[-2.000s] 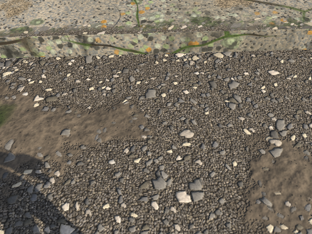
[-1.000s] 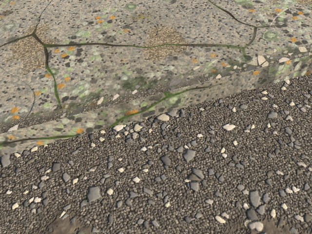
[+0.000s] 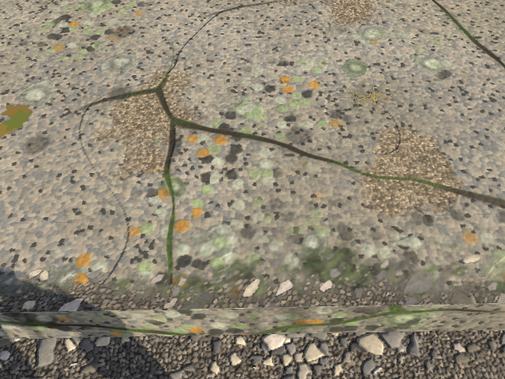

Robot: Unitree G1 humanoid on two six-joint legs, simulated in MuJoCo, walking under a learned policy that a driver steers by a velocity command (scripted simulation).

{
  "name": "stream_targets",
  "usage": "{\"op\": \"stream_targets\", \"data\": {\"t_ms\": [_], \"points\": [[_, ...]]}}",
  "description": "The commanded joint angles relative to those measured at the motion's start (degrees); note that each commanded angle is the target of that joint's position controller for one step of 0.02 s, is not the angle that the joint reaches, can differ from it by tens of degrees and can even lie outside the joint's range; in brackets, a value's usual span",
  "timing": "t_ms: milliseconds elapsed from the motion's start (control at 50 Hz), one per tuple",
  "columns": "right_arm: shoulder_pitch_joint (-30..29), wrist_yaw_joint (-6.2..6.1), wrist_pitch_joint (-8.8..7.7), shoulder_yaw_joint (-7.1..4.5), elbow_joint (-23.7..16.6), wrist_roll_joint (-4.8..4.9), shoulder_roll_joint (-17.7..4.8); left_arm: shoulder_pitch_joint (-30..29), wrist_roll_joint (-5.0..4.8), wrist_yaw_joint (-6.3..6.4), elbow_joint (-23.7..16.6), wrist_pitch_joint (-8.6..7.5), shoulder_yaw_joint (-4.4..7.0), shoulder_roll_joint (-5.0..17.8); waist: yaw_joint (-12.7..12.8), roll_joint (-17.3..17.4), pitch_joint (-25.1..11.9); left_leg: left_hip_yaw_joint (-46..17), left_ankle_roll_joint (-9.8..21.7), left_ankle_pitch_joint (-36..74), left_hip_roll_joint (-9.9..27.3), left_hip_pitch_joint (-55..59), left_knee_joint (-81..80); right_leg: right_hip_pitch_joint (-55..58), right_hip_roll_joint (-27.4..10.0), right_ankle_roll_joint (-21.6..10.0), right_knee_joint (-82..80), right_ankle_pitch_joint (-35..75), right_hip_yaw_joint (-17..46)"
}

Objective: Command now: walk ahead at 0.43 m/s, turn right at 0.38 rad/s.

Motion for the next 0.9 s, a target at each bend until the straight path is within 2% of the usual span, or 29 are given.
{"op": "stream_targets", "data": {"t_ms": [20, 40, 60, 80, 100, 140, 180, 260, 340, 420, 460, 480, 500, 520, 540, 560, 580, 600, 620, 640, 700, 740, 780, 800, 820, 840, 860, 880, 900], "points": [[-1.6, 0.33, -1.95, -0.99, -6.6, -0.02, -7.1, 12.5, -2.09, 0.21, 1.5, 0.28, 4.14, 12.6, 3.6, -5.1, -9.2, -6.1, -1.0, 2.6, 2.8, -32.9, 32.7, 31.7, -21.8, -15.1, -13.7, 13.7, 35.7], [-3.2, 0.34, -2.22, -0.75, -6.9, 0.07, -7.0, 10.2, -1.95, 0.10, 1.1, 0.22, 3.39, 9.5, 2.7, -0.2, -5.3, -5.3, -1.7, 4.9, 4.7, -31.5, 30.0, 25.1, -19.7, -13.7, -14.1, 25.7, 29.4], [-3.9, 0.25, -1.65, -0.75, -7.2, -0.24, -6.5, 9.5, -2.17, 0.28, 1.2, 0.13, 2.91, 7.9, 1.5, 1.1, -3.1, -5.0, -2.5, 4.8, 5.9, -29.9, 26.9, 20.7, -17.2, -12.0, -14.4, 33.5, 24.3], [-3.5, 0.21, -0.63, -0.56, -7.6, -0.86, -6.1, 8.9, -2.50, 0.43, 1.8, 0.05, 2.41, 6.7, 0.1, 0.2, -2.7, -4.8, -3.6, 4.8, 6.5, -27.4, 23.6, 17.0, -14.6, -10.4, -15.1, 37.3, 20.3], [-2.9, 0.26, 0.38, -0.45, -7.7, -1.12, -5.4, 9.1, -2.50, 0.41, 2.0, -0.19, 2.35, 7.0, -0.6, -1.2, -3.6, -4.3, -4.4, 4.8, 6.3, -25.5, 21.3, 15.5, -13.3, -9.5, -14.9, 40.9, 18.4], [-2.3, 0.19, 1.68, -0.14, -8.1, -1.02, -4.3, 9.5, -2.13, 0.49, 2.2, -0.34, 3.00, 9.4, -1.4, -2.7, -5.4, -2.9, -6.0, 6.1, 5.5, -24.8, 17.7, 14.2, -11.5, -9.3, -14.4, 46.4, 16.1], [-4.5, 0.09, 2.32, -0.05, -8.8, -0.80, -4.4, 10.1, -1.75, 0.71, 1.9, 0.13, 3.31, 10.3, -0.7, -3.2, -6.2, -2.2, -6.8, 8.5, 5.2, -25.9, 13.5, 14.1, -10.2, -8.2, -13.8, 46.5, 15.4], [-11.0, -0.16, 3.06, 0.07, -10.9, -0.47, -4.8, 12.7, -1.85, 1.64, 2.1, 1.55, 3.49, 10.2, 2.1, -5.1, -7.1, -2.6, -7.2, 14.0, 5.0, -28.0, 6.2, 17.1, -9.0, -4.3, -11.8, 41.0, 17.5], [-15.7, -0.72, 3.30, 0.26, -12.3, 0.24, -5.7, 14.2, -1.30, 2.42, 1.9, 2.82, 3.90, 10.7, 4.1, -5.9, -6.1, -4.2, -7.0, 12.9, 4.3, -29.9, 1.1, 21.3, -10.4, -4.3, -9.5, 36.6, 22.8], [-13.7, -1.48, 2.62, 0.24, -11.5, 0.86, -6.7, 12.7, -0.59, 2.66, 1.5, 3.48, 3.84, 10.4, 3.7, -6.6, -4.8, -4.4, -5.0, 8.7, 3.3, -24.5, -7.1, 23.0, -11.6, -4.1, -5.9, 39.3, 25.5], [-9.9, -1.78, 2.12, 0.17, -10.4, 0.87, -6.7, 9.8, -1.17, 2.79, 1.1, 3.58, 3.53, 10.1, 1.3, -6.6, -4.3, -3.9, -3.3, 12.6, 2.7, -15.6, -18.3, 20.5, -9.8, -1.7, -2.9, 35.6, 26.1], [-7.7, -2.11, 1.52, 0.14, -9.8, 0.24, -6.9, 8.1, -1.81, 2.87, 0.4, 3.27, 3.13, 9.5, -0.3, -5.0, -4.9, -5.7, -2.1, 22.8, 4.6, -7.9, -25.7, 17.0, -7.8, 0.7, 0.1, 31.4, 25.7], [-6.2, -2.70, 1.15, -0.34, -10.1, -0.54, -10.4, 10.1, -2.21, 2.88, -0.7, 2.70, 2.02, 6.5, 0.8, 4.0, -9.0, -16.0, 1.3, 44.5, 16.2, 1.0, -25.8, 12.5, -4.0, 3.2, 8.6, 15.2, 21.1], [-7.9, -2.37, 2.17, -0.49, -10.6, 0.49, -12.2, 16.3, -2.47, 3.35, 0.5, 3.51, 2.12, 5.3, 3.3, 12.4, -11.4, -27.1, 11.3, 68.9, 27.2, 2.7, -24.0, 7.2, 6.4, 4.8, 17.4, -27.7, 13.0], [-6.1, -1.85, 2.65, -0.09, -9.8, 1.10, -9.4, 16.1, -0.99, 3.69, 2.1, 4.35, 2.54, 8.5, 2.4, 7.6, -11.6, -29.4, 15.2, 66.9, 28.9, 0.0, -24.4, 6.2, 4.7, 5.1, 25.9, -32.9, 11.3], [-7.3, -1.62, 2.63, 0.58, -9.8, 1.06, -7.1, 14.0, -0.81, 3.55, 3.0, 4.87, 2.69, 8.6, 2.6, 3.7, -8.2, -24.4, 13.7, 60.0, 25.0, -3.2, -25.3, 6.3, 3.7, 5.4, 28.4, -29.3, 12.7], [-10.0, -1.63, 2.87, 1.02, -10.0, 0.72, -6.0, 12.5, -0.90, 3.29, 3.4, 5.31, 2.58, 7.9, 3.4, 3.0, -6.4, -19.5, 10.5, 51.0, 20.8, -5.8, -26.6, 6.9, 2.6, 6.1, 27.5, -25.8, 13.2], [-11.8, -1.84, 2.97, 1.29, -10.0, 0.45, -5.8, 11.2, -0.98, 2.88, 3.5, 5.81, 2.40, 7.5, 3.7, 5.2, -4.8, -16.2, 8.0, 45.2, 17.9, -7.2, -28.0, 7.5, 1.7, 6.9, 25.1, -23.1, 13.2], [-12.2, -1.95, 3.08, 1.27, -9.6, 0.21, -6.1, 11.1, -1.07, 2.52, 4.0, 6.16, 2.12, 7.1, 3.8, 7.6, -4.5, -13.7, 6.9, 43.2, 15.5, -7.8, -28.5, 8.9, 2.0, 7.7, 23.3, -21.4, 12.2], [-12.1, -1.88, 3.17, 1.29, -9.0, 0.17, -6.3, 11.0, -1.24, 2.37, 4.7, 6.34, 1.80, 6.7, 3.7, 8.1, -4.8, -12.0, 6.2, 42.1, 14.1, -7.5, -28.4, 9.9, 2.2, 8.3, 20.3, -20.9, 11.0], [-10.0, -1.67, 3.18, 1.24, -6.8, 0.35, -6.9, 8.4, -1.63, 2.84, 6.0, 6.66, 0.87, 5.3, 2.2, 8.2, -5.9, -12.5, 6.2, 36.8, 14.2, -4.7, -28.5, 12.8, 1.0, 8.6, 9.0, -21.2, 8.6], [-9.3, -1.53, 3.42, 0.91, -5.6, 0.12, -7.8, 7.0, -1.88, 3.21, 7.0, 6.67, 0.55, 5.4, 1.4, 9.0, -5.9, -13.9, 6.1, 32.0, 14.3, -4.2, -28.6, 14.6, 0.1, 7.8, 2.4, -18.4, 7.3], [-10.0, -1.44, 3.84, 0.70, -4.8, 0.24, -8.0, 7.8, -1.95, 3.43, 8.8, 6.27, 0.20, 4.9, 2.4, 8.4, -5.7, -14.1, 4.8, 27.0, 13.5, -5.6, -28.0, 18.2, -0.3, 6.8, -6.9, -11.4, 6.0], [-10.1, -1.37, 4.02, 0.65, -4.4, 0.40, -8.0, 8.4, -1.78, 3.54, 9.8, 5.90, -0.08, 4.6, 3.0, 7.2, -5.2, -13.9, 3.2, 24.0, 13.0, -7.8, -27.9, 21.6, -1.0, 6.1, -13.4, -4.8, 6.1], [-9.2, -1.28, 3.89, 0.78, -4.0, 0.49, -7.3, 7.5, -1.21, 3.69, 10.2, 5.40, -0.08, 5.7, 2.4, 5.6, -4.9, -14.5, 1.0, 19.8, 12.7, -11.0, -28.4, 24.7, -3.4, 5.3, -15.2, -1.7, 9.6], [-8.8, -0.96, 3.63, 0.88, -4.0, 0.74, -6.5, 6.8, -0.31, 3.80, 10.1, 4.78, -0.03, 7.5, 1.6, 2.6, -5.0, -13.3, -0.8, 15.8, 11.3, -13.7, -27.5, 26.4, -8.1, 4.1, -14.8, -0.6, 14.4], [-7.9, -0.83, 3.81, 0.92, -3.2, 1.33, -5.3, 4.1, -0.91, 3.44, 10.7, 4.52, -0.09, 8.4, -0.6, -2.7, -1.8, -8.9, -1.8, 11.6, 7.0, -10.5, -29.5, 17.4, -9.6, 2.5, -13.9, -3.3, 15.7], [-9.0, -0.93, 4.02, 0.83, -2.0, 1.00, -5.7, 3.0, -1.05, 3.05, 10.9, 3.96, -0.76, 6.0, 0.3, -2.4, -0.2, -8.5, -2.1, 13.3, 6.7, -6.2, -28.6, 12.6, -9.5, 2.6, -15.6, -7.3, 15.9], [-8.9, -0.86, 4.15, 0.85, -1.1, 0.76, -5.2, 4.2, -1.03, 3.01, 11.9, 3.43, -1.32, 4.9, 0.6, -3.2, -0.9, -8.6, -1.8, 12.1, 6.9, -3.6, -28.5, 11.1, -8.7, 3.1, -17.6, -13.6, 15.5]]}}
